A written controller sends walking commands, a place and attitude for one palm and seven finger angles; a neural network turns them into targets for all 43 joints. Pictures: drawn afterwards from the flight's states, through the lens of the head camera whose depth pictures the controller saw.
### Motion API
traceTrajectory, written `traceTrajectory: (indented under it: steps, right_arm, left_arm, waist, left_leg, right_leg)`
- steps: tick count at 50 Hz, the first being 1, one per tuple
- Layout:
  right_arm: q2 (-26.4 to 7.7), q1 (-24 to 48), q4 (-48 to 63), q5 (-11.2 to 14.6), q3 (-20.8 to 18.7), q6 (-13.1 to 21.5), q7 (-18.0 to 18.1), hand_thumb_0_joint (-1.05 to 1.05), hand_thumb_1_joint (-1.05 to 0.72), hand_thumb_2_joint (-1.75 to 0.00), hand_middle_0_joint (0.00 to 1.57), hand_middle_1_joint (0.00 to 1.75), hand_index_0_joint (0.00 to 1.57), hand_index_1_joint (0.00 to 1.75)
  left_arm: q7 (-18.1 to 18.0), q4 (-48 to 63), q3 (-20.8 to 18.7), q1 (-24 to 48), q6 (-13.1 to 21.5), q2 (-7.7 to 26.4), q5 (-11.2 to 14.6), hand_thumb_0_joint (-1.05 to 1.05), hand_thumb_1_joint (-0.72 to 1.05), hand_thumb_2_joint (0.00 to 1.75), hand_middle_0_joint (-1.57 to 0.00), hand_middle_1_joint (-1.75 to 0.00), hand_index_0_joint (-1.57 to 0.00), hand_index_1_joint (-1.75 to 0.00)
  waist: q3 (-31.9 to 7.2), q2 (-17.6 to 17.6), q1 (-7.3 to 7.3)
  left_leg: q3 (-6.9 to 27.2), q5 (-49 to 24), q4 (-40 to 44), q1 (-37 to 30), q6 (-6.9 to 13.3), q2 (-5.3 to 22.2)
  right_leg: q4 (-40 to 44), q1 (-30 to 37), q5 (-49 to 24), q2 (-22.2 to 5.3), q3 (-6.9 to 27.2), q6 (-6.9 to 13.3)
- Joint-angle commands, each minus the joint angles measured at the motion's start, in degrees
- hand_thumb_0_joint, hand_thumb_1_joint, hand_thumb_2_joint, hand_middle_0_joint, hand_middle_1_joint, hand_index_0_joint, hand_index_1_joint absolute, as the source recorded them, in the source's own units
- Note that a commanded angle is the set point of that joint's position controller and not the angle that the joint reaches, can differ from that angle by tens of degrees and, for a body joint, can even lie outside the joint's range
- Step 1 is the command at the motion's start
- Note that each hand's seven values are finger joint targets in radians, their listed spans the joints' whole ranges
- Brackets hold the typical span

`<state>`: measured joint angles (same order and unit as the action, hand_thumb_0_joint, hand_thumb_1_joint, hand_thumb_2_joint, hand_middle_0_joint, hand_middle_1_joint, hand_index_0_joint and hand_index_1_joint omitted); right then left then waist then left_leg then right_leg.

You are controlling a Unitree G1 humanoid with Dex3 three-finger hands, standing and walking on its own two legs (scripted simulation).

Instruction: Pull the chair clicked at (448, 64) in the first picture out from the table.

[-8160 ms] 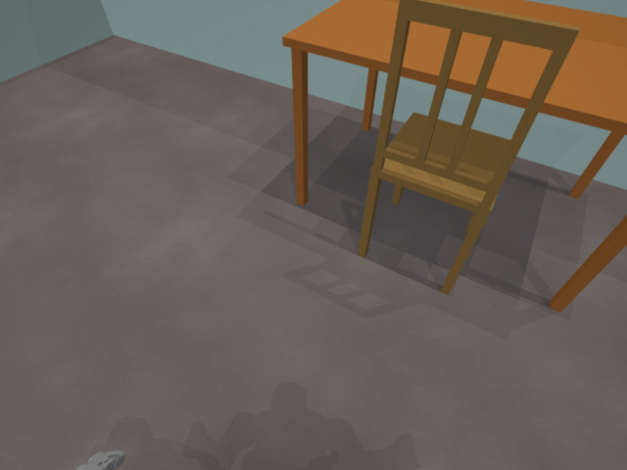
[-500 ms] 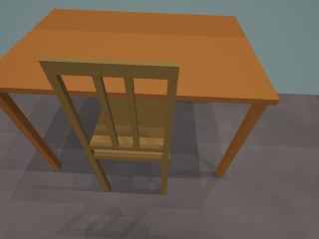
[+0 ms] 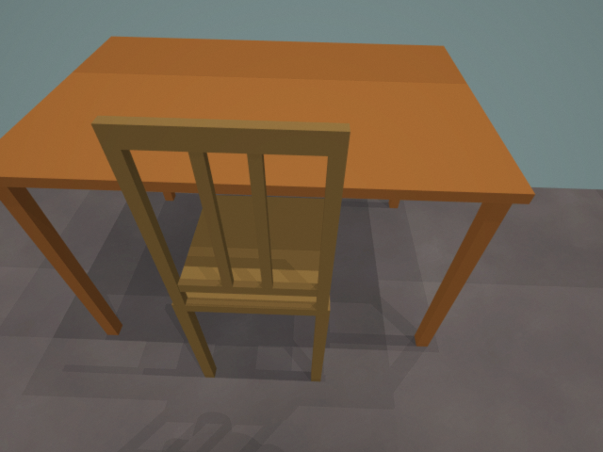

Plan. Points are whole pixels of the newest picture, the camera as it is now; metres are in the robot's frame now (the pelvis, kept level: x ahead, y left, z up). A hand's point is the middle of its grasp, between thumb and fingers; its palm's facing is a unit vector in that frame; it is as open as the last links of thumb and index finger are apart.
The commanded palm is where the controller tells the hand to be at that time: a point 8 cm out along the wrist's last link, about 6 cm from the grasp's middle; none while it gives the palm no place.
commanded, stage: look again from close up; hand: left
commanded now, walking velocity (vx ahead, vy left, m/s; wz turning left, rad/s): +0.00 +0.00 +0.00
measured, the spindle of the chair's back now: (215, 228) +0.51 +0.20 -0.04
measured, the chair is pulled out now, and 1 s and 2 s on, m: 0.00 0.00 0.00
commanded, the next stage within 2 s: shuffle to correct the standing spot in 0.44 s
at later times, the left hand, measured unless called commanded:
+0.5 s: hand out of the picture -0.02 +0.18 -0.17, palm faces +0.01 -0.98 -0.19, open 7.3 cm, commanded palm none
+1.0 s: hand out of the picture +0.00 +0.15 -0.18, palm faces +0.07 -0.99 -0.15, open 7.3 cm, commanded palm none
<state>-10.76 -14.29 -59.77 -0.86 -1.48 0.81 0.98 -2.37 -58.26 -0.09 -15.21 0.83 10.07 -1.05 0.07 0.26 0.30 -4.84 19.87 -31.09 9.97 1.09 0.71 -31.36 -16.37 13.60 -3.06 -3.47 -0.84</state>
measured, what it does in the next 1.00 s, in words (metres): shifts its weight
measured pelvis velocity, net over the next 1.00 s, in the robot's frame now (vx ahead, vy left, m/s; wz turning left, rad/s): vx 0.05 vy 0.00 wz -0.01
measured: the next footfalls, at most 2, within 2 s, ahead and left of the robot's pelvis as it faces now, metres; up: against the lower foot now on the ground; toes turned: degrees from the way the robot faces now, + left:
none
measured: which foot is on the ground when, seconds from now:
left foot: down 0.00-1.00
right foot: down 0.00-1.00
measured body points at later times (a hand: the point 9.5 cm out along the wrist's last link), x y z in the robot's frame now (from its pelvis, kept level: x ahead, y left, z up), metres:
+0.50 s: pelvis -0.01 +0.01 +0.01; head +0.01 +0.01 +0.46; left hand -0.02 +0.23 -0.15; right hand -0.01 -0.21 -0.16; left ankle -0.03 +0.10 -0.73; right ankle +0.03 -0.13 -0.73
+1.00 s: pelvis +0.05 +0.00 -0.01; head +0.07 +0.01 +0.44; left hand +0.00 +0.21 -0.17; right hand +0.03 -0.21 -0.17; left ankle -0.03 +0.10 -0.73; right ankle +0.03 -0.13 -0.73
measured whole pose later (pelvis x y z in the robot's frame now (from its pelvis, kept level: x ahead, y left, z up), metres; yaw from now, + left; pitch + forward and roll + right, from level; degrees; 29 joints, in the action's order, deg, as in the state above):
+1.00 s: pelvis +0.05 +0.00 -0.01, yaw +0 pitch -1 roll -1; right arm -7.8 -17.3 -66.4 -0.2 -1.0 1.6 2.0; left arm -2.0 -64.7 -1.8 -21.5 2.0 5.3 -1.2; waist 2.6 0.5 -0.4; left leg -5.4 25.7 -32.2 6.6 0.9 1.3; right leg -34.8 -14.3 19.7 -2.5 -3.1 -1.0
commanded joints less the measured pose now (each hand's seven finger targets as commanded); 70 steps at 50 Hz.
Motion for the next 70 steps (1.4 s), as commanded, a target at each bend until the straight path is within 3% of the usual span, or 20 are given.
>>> traceTrajectory:
  steps: [1,26,32,34,40,44,45,47,48,50,51,52,57,61,64,65,66,67,68,70]
  right_arm:
    - [-5.5,-2.1,1.9,-0.1,-0.7,0.6,0.4,0.00,-0.90,-0.90,0.20,0.30,0.20,0.30]
    - [-3.2,-4.1,-4.5,0.6,0.0,0.5,0.5,0.00,-0.90,-0.90,0.20,0.30,0.20,0.30]
    - [-4.0,-5.6,-5.1,0.1,-0.8,-0.3,0.3,0.00,-0.90,-0.90,0.20,0.30,0.20,0.30]
    - [-4.4,-5.7,-4.7,0.0,-1.1,-0.3,0.3,0.00,-0.90,-0.90,0.20,0.30,0.20,0.30]
    - [-1.8,-7.4,-4.1,0.2,-0.7,0.8,0.6,0.00,-0.90,-0.90,0.20,0.30,0.20,0.30]
    - [0.5,-7.1,-3.5,0.2,-0.2,1.7,0.9,0.00,-0.90,-0.90,0.20,0.30,0.20,0.30]
    - [1.0,-6.3,-3.4,0.4,-0.1,1.7,1.0,0.00,-0.90,-0.90,0.20,0.30,0.20,0.30]
    - [1.9,-6.6,-4.3,0.7,0.2,1.5,1.3,0.00,-0.90,-0.90,0.20,0.30,0.20,0.30]
    - [1.6,-8.6,-5.5,0.7,0.5,1.6,1.4,0.00,-0.90,-0.90,0.20,0.30,0.20,0.30]
    - [-1.8,-12.1,-7.5,0.4,-0.1,1.9,2.4,0.00,-0.90,-0.90,0.20,0.30,0.20,0.30]
    - [-2.7,-11.4,-7.5,0.6,-0.2,1.5,2.6,0.00,-0.90,-0.90,0.20,0.30,0.20,0.30]
    - [-3.0,-9.9,-7.0,0.8,-0.4,1.1,2.5,0.00,-0.90,-0.90,0.20,0.30,0.20,0.30]
    - [-2.2,-6.5,-3.9,0.8,-1.5,-0.2,2.5,0.00,-0.90,-0.90,0.20,0.30,0.20,0.30]
    - [-2.9,-5.6,-2.6,0.4,-1.6,-0.5,2.3,0.00,-0.90,-0.90,0.20,0.30,0.20,0.30]
    - [-3.2,-5.6,-2.3,0.4,-1.5,-0.2,2.2,0.00,-0.90,-0.90,0.20,0.30,0.20,0.30]
    - [-7.8,0.1,2.6,1.6,-2.6,0.3,1.4,0.00,-0.90,-0.90,0.20,0.30,0.20,0.30]
    - [-4.6,-2.8,5.0,0.8,-2.0,0.4,0.7,0.00,-0.90,-0.90,0.20,0.30,0.20,0.30]
    - [-2.8,-1.1,5.5,0.8,-1.6,-0.2,0.3,0.00,-0.90,-0.90,0.20,0.30,0.20,0.30]
    - [-1.5,-1.6,5.3,0.6,-1.1,-0.2,0.1,0.00,-0.90,-0.90,0.20,0.30,0.20,0.30]
    - [-3.9,-4.6,4.0,-0.3,-0.7,0.7,0.3,0.00,-0.90,-0.90,0.20,0.30,0.20,0.30]
  left_arm:
    - [-0.4,2.1,-1.3,-2.6,0.4,6.2,0.3,0.00,0.90,0.90,-0.20,-0.30,-0.20,-0.30]
    - [-0.5,-3.9,-0.6,-5.7,0.5,3.1,0.3,0.00,0.90,0.90,-0.20,-0.30,-0.20,-0.30]
    - [0.2,-4.3,-0.9,-6.8,-0.1,2.0,-0.5,0.00,0.90,0.90,-0.20,-0.30,-0.20,-0.30]
    - [0.5,-4.1,-1.1,-7.7,0.0,1.1,-0.7,0.00,0.90,0.90,-0.20,-0.30,-0.20,-0.30]
    - [0.7,-4.3,-2.0,-10.7,1.2,1.3,-0.3,0.00,0.90,0.90,-0.20,-0.30,-0.20,-0.30]
    - [0.3,-6.1,-3.5,-15.8,2.0,4.3,0.1,0.00,0.90,0.90,-0.20,-0.30,-0.20,-0.30]
    - [0.1,-6.3,-3.7,-16.0,2.0,4.7,0.1,0.00,0.90,0.90,-0.20,-0.30,-0.20,-0.30]
    - [-0.4,-5.6,-3.3,-12.3,1.6,3.5,0.0,0.00,0.90,0.90,-0.20,-0.30,-0.20,-0.30]
    - [-0.5,-4.9,-2.8,-9.5,1.3,2.4,0.1,0.00,0.90,0.90,-0.20,-0.30,-0.20,-0.30]
    - [-0.9,-4.4,-2.1,-8.3,1.5,0.2,0.3,0.00,0.90,0.90,-0.20,-0.30,-0.20,-0.30]
    - [-1.2,-4.4,-2.2,-7.7,1.3,0.8,0.6,0.00,0.90,0.90,-0.20,-0.30,-0.20,-0.30]
    - [-1.4,-4.5,-2.3,-7.3,0.8,1.3,0.6,0.00,0.90,0.90,-0.20,-0.30,-0.20,-0.30]
    - [-1.2,-3.7,-2.7,-6.8,0.1,2.6,0.2,0.00,0.90,0.90,-0.20,-0.30,-0.20,-0.30]
    - [-0.9,-1.9,-2.9,-5.6,-0.5,2.4,0.2,0.00,0.90,0.90,-0.20,-0.30,-0.20,-0.30]
    - [-0.8,-1.3,-2.8,-4.9,-0.3,3.3,0.1,0.00,0.90,0.90,-0.20,-0.30,-0.20,-0.30]
    - [-2.5,-3.6,-2.7,-9.4,0.4,8.1,0.0,0.00,0.90,0.90,-0.20,-0.30,-0.20,-0.30]
    - [-2.3,-0.7,-2.9,-8.2,0.8,7.8,0.0,0.00,0.90,0.90,-0.20,-0.30,-0.20,-0.30]
    - [-1.6,-0.1,-2.6,-4.3,1.2,8.8,0.3,0.00,0.90,0.90,-0.20,-0.30,-0.20,-0.30]
    - [-1.2,1.2,-1.9,-2.7,0.9,8.1,0.1,0.00,0.90,0.90,-0.20,-0.30,-0.20,-0.30]
    - [-0.5,2.1,-1.3,-1.1,0.5,6.0,0.6,0.00,0.90,0.90,-0.20,-0.30,-0.20,-0.30]
  waist:
    - [3.1,0.9,-0.12]
    - [4.1,-0.2,-0.25]
    - [8.8,2.5,-0.33]
    - [10.6,3.0,-0.55]
    - [9.9,-2.6,-0.69]
    - [3.4,-10.8,-1.65]
    - [2.7,-11.0,-1.67]
    - [3.1,-6.6,-0.15]
    - [3.5,-2.7,1.13]
    - [-0.1,6.8,1.23]
    - [-0.6,9.0,0.82]
    - [1.0,7.5,0.36]
    - [3.6,-0.1,-0.03]
    - [2.1,1.4,-0.15]
    - [-1.0,3.0,-0.15]
    - [-4.2,-8.4,-2.26]
    - [-5.6,-12.3,-0.75]
    - [-6.3,-8.3,-0.20]
    - [-5.3,-4.4,0.72]
    - [-1.4,8.0,0.69]
  left_leg:
    - [5.9,-14.7,8.1,4.4,0.7,5.2]
    - [5.8,-8.9,13.4,1.6,0.7,5.3]
    - [9.1,15.0,19.4,5.4,2.1,7.2]
    - [10.1,17.0,19.9,6.6,2.9,8.1]
    - [5.6,5.1,10.3,5.5,2.7,4.8]
    - [-1.5,0.3,-4.4,10.3,0.7,-0.1]
    - [-1.7,2.5,-6.0,11.2,0.2,-0.1]
    - [-0.4,-1.5,1.0,5.0,-0.4,1.0]
    - [1.3,-12.7,6.7,-0.8,-0.4,2.5]
    - [3.6,-57.1,2.9,-9.5,0.3,7.8]
    - [3.6,-64.8,2.3,-10.7,0.0,8.4]
    - [4.0,-64.0,2.6,-10.4,0.2,8.8]
    - [2.9,-40.7,5.5,-5.2,-0.2,6.5]
    - [4.1,-35.5,7.2,-5.3,0.5,7.5]
    - [4.2,-39.8,6.4,-6.1,0.3,6.8]
    - [1.8,-43.2,-8.6,-2.1,-1.0,8.4]
    - [2.6,-16.6,-7.0,4.7,-0.6,3.9]
    - [1.6,1.6,-1.4,6.6,-0.8,2.3]
    - [1.6,-0.2,3.9,2.5,-0.7,1.7]
    - [6.5,-22.3,6.3,1.5,1.1,6.8]
  right_leg:
    - [4.4,3.8,-10.3,-3.2,3.7,2.0]
    - [8.0,5.0,-8.4,-3.6,4.0,1.2]
    - [5.5,0.9,7.3,-0.8,0.9,1.3]
    - [3.5,-0.2,7.1,-0.3,0.2,1.5]
    - [5.3,0.9,3.4,-2.4,6.3,4.0]
    - [7.4,11.6,-11.4,-9.5,14.9,8.8]
    - [7.8,12.9,-16.8,-11.6,16.6,10.3]
    - [5.2,8.9,-25.9,-10.5,12.7,9.5]
    - [1.4,5.6,-29.6,-6.6,7.9,6.8]
    - [-3.3,4.4,-29.1,-2.0,1.5,2.5]
    - [-2.3,4.8,-22.4,-1.5,0.6,2.0]
    - [-0.7,4.2,-17.1,-0.9,0.4,1.7]
    - [-0.4,5.8,-31.5,-3.3,3.2,2.4]
    - [0.0,4.8,-23.5,-2.6,4.0,2.4]
    - [-0.2,7.2,-28.6,-3.3,4.2,2.7]
    - [4.2,8.5,-41.3,-4.9,4.0,1.0]
    - [1.5,14.7,-45.6,-7.9,7.7,3.8]
    - [1.9,14.7,-40.6,-11.0,8.4,5.9]
    - [1.3,9.6,-31.0,-9.8,8.0,5.4]
    - [-0.8,5.0,-14.9,-3.1,3.8,2.9]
